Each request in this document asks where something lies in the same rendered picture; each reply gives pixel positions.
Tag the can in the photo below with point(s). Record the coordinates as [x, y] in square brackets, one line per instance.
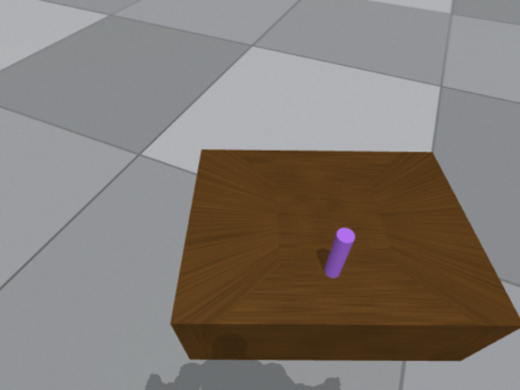
[339, 252]

